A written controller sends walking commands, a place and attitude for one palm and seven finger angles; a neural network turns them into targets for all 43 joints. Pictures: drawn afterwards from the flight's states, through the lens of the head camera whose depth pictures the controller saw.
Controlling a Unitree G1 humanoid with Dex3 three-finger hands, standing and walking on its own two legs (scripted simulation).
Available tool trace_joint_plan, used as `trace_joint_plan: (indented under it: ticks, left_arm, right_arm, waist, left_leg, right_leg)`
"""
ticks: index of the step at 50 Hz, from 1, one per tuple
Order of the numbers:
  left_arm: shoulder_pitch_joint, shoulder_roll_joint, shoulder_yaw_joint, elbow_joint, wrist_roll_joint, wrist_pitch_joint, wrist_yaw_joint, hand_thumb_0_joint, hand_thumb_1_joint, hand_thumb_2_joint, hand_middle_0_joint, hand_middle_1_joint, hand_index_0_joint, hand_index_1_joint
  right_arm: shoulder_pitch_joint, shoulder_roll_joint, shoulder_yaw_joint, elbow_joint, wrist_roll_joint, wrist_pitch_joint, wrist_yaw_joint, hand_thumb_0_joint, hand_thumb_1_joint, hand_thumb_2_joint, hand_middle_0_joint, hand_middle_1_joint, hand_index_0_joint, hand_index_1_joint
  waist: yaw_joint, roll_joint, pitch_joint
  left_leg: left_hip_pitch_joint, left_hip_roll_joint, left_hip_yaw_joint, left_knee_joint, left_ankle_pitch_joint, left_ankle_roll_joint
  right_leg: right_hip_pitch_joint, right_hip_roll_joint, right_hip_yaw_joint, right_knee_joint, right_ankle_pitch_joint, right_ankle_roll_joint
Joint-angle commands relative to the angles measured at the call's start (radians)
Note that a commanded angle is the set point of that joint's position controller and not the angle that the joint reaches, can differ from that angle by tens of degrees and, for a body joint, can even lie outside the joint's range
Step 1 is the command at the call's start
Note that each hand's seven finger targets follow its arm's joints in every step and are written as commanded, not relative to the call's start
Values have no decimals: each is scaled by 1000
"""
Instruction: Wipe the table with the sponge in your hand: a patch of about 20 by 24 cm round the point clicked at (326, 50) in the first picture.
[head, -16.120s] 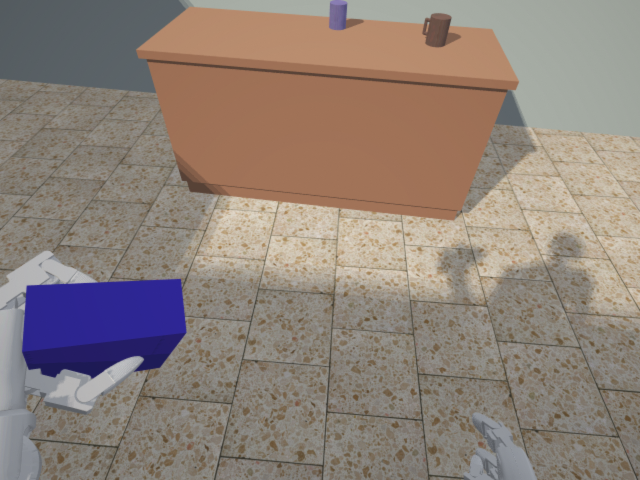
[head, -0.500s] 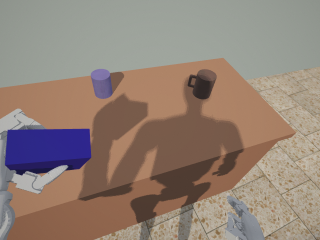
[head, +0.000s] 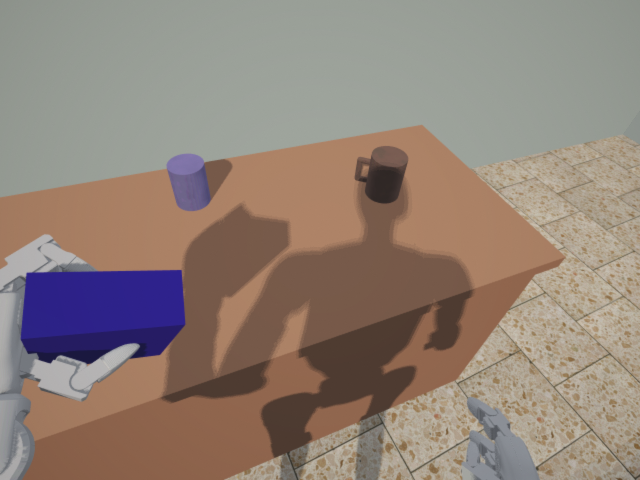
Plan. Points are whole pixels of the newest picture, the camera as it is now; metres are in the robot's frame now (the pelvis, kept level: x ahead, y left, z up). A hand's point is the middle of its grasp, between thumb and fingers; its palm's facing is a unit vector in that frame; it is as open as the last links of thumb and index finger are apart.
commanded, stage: look again from close up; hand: left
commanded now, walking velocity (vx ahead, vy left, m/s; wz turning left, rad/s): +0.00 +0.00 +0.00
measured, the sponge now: (127, 320) +0.23 +0.22 +0.14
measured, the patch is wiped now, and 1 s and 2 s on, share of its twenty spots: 0.00 0.00 0.00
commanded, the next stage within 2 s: shuffle to correct the standing spot in 0.28 s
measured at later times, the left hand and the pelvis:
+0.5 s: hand (101, 299) +0.24 +0.24 +0.15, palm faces +0.33 -0.88 -0.35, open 9.3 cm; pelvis +0.02 +0.00 +0.00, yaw -1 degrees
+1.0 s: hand (162, 290) +0.25 +0.19 +0.16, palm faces +0.30 -0.89 -0.35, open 9.3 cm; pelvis +0.03 -0.05 +0.00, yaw -2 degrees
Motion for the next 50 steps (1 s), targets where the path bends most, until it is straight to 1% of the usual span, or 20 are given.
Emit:
trace_joint_plan:
  ticks: [1, 4, 7, 9, 10, 14, 15, 18, 19, 21, 23, 24, 26, 29, 30, 32, 38, 46, 48, 50]
  left_arm:
    - [-119, 158, 90, -219, -5, -52, 23, 0, 100, 1300, -1200, -1600, -1200, -1600]
    - [-128, 176, 102, -225, 1, -47, 25, 0, 100, 1300, -1200, -1600, -1200, -1600]
    - [-120, 151, 86, -223, 2, -42, 23, 0, 100, 1300, -1200, -1600, -1200, -1600]
    - [-119, 175, 105, -226, 5, -40, 24, 0, 100, 1300, -1200, -1600, -1200, -1600]
    - [-109, 150, 91, -226, 3, -41, 22, 0, 100, 1300, -1200, -1600, -1200, -1600]
    - [-86, 173, 108, -223, 1, -34, 21, 0, 100, 1300, -1200, -1600, -1200, -1600]
    - [-75, 147, 93, -222, -2, -34, 18, 0, 100, 1300, -1200, -1600, -1200, -1600]
    - [-76, 146, 89, -222, -3, -29, 15, 0, 100, 1300, -1200, -1600, -1200, -1600]
    - [-75, 172, 110, -232, -3, -28, 16, 0, 100, 1300, -1200, -1600, -1200, -1600]
    - [-75, 154, 98, -229, -8, -27, 13, 0, 100, 1300, -1200, -1600, -1200, -1600]
    - [-89, 148, 91, -223, -11, -23, 9, 0, 100, 1300, -1200, -1600, -1200, -1600]
    - [-92, 169, 107, -233, -12, -23, 8, 0, 100, 1300, -1200, -1600, -1200, -1600]
    - [-111, 149, 88, -240, -11, -24, 7, 0, 100, 1300, -1200, -1600, -1200, -1600]
    - [-114, 171, 105, -251, -10, -22, 6, 0, 100, 1300, -1200, -1600, -1200, -1600]
    - [-119, 142, 81, -263, -11, -23, 4, 0, 100, 1300, -1200, -1600, -1200, -1600]
    - [-112, 147, 86, -256, -13, -19, 4, 0, 100, 1300, -1200, -1600, -1200, -1600]
    - [-91, 157, 100, -248, -24, -6, 4, 0, 100, 1300, -1200, -1600, -1200, -1600]
    - [-77, 167, 107, -273, -42, 9, 5, 0, 100, 1300, -1200, -1600, -1200, -1600]
    - [-55, 172, 117, -262, -46, 15, 7, 0, 100, 1300, -1200, -1600, -1200, -1600]
    - [-61, 164, 105, -272, -51, 21, 6, 0, 100, 1300, -1200, -1600, -1200, -1600]
  right_arm:
    - [-119, -123, -52, -164, 3, -54, -16, 0, -900, -900, 200, 300, 200, 300]
    - [-122, -128, -50, -162, 2, -50, -17, 0, -900, -900, 200, 300, 200, 300]
    - [-118, -117, -47, -167, -2, -49, -21, 0, -900, -900, 200, 300, 200, 300]
    - [-125, -123, -47, -163, -1, -45, -20, 0, -900, -900, 200, 300, 200, 300]
    - [-119, -115, -44, -165, -4, -44, -21, 0, -900, -900, 200, 300, 200, 300]
    - [-129, -120, -44, -166, -3, -41, -23, 0, -900, -900, 200, 300, 200, 300]
    - [-122, -112, -43, -165, -5, -39, -24, 0, -900, -900, 200, 300, 200, 300]
    - [-120, -117, -47, -167, -2, -35, -25, 0, -900, -900, 200, 300, 200, 300]
    - [-127, -120, -47, -165, -1, -34, -25, 0, -900, -900, 200, 300, 200, 300]
    - [-126, -113, -46, -166, -4, -30, -28, 0, -900, -900, 200, 300, 200, 300]
    - [-127, -111, -46, -170, -4, -26, -26, 0, -900, -900, 200, 300, 200, 300]
    - [-137, -109, -45, -167, -3, -24, -25, 0, -900, -900, 200, 300, 200, 300]
    - [-134, -104, -46, -171, -5, -20, -25, 0, -900, -900, 200, 300, 200, 300]
    - [-141, -101, -46, -172, -5, -17, -21, 0, -900, -900, 200, 300, 200, 300]
    - [-138, -96, -45, -177, -6, -15, -20, 0, -900, -900, 200, 300, 200, 300]
    - [-137, -96, -47, -180, -5, -14, -18, 0, -900, -900, 200, 300, 200, 300]
    - [-134, -93, -50, -183, -3, -2, -15, 0, -900, -900, 200, 300, 200, 300]
    - [-140, -93, -51, -185, 6, 14, -15, 0, -900, -900, 200, 300, 200, 300]
    - [-136, -91, -52, -184, 6, 16, -16, 0, -900, -900, 200, 300, 200, 300]
    - [-142, -91, -50, -182, 9, 21, -16, 0, -900, -900, 200, 300, 200, 300]
  waist:
    - [-9, 68, -64]
    - [-9, 88, -69]
    - [-7, 73, -74]
    - [-7, 91, -79]
    - [-7, 76, -88]
    - [-5, 98, -101]
    - [-6, 79, -110]
    - [-9, 57, -107]
    - [-8, 76, -122]
    - [-8, 64, -128]
    - [-10, 54, -110]
    - [-10, 77, -115]
    - [-10, 110, -103]
    - [-9, 126, -103]
    - [-10, 131, -104]
    - [-10, 136, -101]
    - [-15, 96, -109]
    - [-21, 98, -128]
    - [-19, 56, -133]
    - [-24, 77, -127]
  left_leg:
    - [54, 112, -147, -129, -226, -8]
    - [69, 118, -153, -138, -227, -10]
    - [56, 120, -147, -145, -206, -6]
    - [72, 123, -150, -147, -189, -10]
    - [65, 126, -151, -152, -171, -8]
    - [90, 126, -144, -147, -82, -13]
    - [88, 128, -143, -145, -62, -11]
    - [101, 128, -136, -129, -22, -11]
    - [117, 128, -137, -133, -4, -14]
    - [121, 141, -138, -141, 21, -17]
    - [118, 153, -139, -150, 6, -20]
    - [127, 157, -143, -165, -8, -25]
    - [111, 172, -147, -176, -32, -23]
    - [107, 180, -158, -192, -71, -26]
    - [104, 188, -155, -193, -79, -24]
    - [102, 193, -146, -175, -66, -16]
    - [102, 190, -130, -131, -48, -13]
    - [103, 171, -102, -74, -53, -8]
    - [105, 166, -95, -49, -36, -8]
    - [102, 160, -87, -38, -36, -9]
  right_leg:
    - [-46, -114, 141, -127, -192, -15]
    - [-51, -111, 139, -119, -191, -15]
    - [-16, -107, 138, -112, -141, -12]
    - [-19, -108, 137, -109, -131, -13]
    - [3, -103, 127, -97, -102, -12]
    - [20, -108, 129, -89, -32, -12]
    - [38, -106, 124, -85, -8, -11]
    - [35, -113, 135, -94, 31, -13]
    - [39, -112, 130, -83, 43, -12]
    - [46, -103, 119, -72, 57, -8]
    - [28, -98, 113, -73, 38, -4]
    - [22, -92, 104, -62, 20, -2]
    - [21, -85, 98, -56, 7, 0]
    - [16, -76, 93, -47, -13, -1]
    - [18, -73, 85, -40, -13, 0]
    - [16, -78, 91, -52, 0, 0]
    - [8, -79, 104, -70, 18, -5]
    - [5, -90, 132, -84, 25, -16]
    - [5, -98, 144, -92, 40, -17]
    - [-3, -101, 146, -96, 33, -20]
